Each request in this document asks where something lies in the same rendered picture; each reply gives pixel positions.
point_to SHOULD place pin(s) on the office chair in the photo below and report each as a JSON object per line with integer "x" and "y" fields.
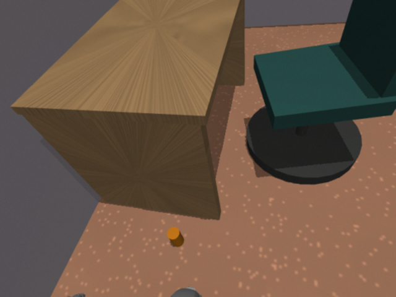
{"x": 305, "y": 133}

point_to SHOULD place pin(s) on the desk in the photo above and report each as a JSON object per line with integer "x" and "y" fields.
{"x": 127, "y": 105}

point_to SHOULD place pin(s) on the can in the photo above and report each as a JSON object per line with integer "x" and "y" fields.
{"x": 175, "y": 236}

